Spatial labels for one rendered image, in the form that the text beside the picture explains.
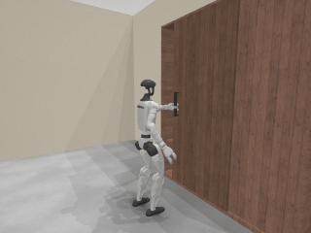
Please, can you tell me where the robot right hand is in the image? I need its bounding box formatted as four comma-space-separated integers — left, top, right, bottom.
162, 147, 177, 165

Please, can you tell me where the left robot forearm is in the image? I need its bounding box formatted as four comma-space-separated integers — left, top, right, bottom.
157, 105, 169, 112

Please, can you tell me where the right robot forearm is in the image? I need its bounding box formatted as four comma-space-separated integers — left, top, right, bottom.
150, 123, 167, 150

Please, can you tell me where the wardrobe door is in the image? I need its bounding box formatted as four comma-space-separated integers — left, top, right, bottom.
227, 0, 311, 233
172, 0, 240, 212

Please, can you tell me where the handle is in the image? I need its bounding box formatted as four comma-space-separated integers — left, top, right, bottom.
173, 91, 180, 117
287, 94, 298, 137

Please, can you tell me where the robot left hand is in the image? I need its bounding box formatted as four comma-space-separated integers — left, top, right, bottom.
168, 103, 179, 111

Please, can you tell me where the robot left thigh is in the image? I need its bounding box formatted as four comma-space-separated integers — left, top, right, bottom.
135, 141, 152, 177

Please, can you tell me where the robot right foot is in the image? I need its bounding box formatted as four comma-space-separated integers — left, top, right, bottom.
146, 207, 165, 216

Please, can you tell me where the robot right upper arm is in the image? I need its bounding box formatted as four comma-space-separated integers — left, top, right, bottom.
146, 101, 159, 131

